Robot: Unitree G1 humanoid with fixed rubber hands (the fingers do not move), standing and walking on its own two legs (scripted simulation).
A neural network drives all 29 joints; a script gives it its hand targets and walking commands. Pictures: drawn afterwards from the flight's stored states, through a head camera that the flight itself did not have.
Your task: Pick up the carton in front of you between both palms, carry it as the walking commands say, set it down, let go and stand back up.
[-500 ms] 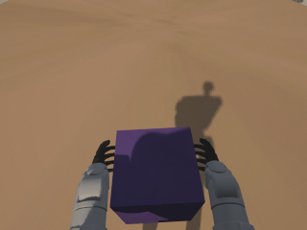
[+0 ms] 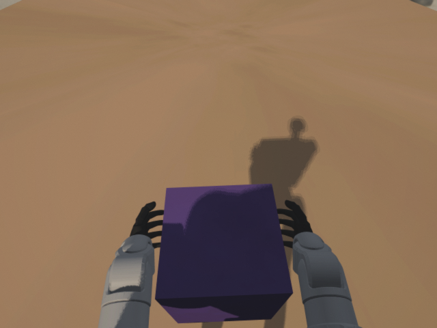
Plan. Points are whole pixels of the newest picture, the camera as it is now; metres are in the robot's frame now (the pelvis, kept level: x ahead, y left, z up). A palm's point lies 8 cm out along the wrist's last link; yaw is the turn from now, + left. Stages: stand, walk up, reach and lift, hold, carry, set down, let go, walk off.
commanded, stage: carry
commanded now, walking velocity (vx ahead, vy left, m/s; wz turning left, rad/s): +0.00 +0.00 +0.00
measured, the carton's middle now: (221, 257) +0.30 +0.00 -0.05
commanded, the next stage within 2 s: hold in 0.06 s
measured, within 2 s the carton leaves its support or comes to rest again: neither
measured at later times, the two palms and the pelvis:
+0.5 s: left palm (155, 228) +0.31 +0.12 +0.05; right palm (321, 260) +0.24 -0.17 +0.05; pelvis -0.01 +0.04 +0.01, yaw -13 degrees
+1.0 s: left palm (154, 224) +0.35 +0.14 +0.01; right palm (299, 246) +0.29 -0.15 +0.01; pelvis -0.01 +0.06 +0.00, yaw -13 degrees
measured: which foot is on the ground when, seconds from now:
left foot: down 0.00-1.00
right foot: down 0.00-1.00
